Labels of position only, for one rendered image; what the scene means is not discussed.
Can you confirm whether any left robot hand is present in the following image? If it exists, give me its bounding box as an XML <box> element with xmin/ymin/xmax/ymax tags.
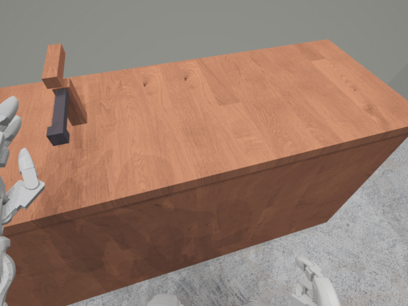
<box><xmin>0</xmin><ymin>96</ymin><xmax>45</xmax><ymax>237</ymax></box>

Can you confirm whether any right robot hand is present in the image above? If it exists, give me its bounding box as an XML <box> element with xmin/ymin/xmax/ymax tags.
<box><xmin>291</xmin><ymin>256</ymin><xmax>341</xmax><ymax>306</ymax></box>

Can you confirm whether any tap lever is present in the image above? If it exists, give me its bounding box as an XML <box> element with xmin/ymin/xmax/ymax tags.
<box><xmin>47</xmin><ymin>89</ymin><xmax>69</xmax><ymax>146</ymax></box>

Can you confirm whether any counter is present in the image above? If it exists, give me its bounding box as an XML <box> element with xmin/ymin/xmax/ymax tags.
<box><xmin>0</xmin><ymin>39</ymin><xmax>408</xmax><ymax>306</ymax></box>

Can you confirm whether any left robot forearm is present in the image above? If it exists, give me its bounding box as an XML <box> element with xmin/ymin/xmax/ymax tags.
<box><xmin>0</xmin><ymin>237</ymin><xmax>16</xmax><ymax>306</ymax></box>

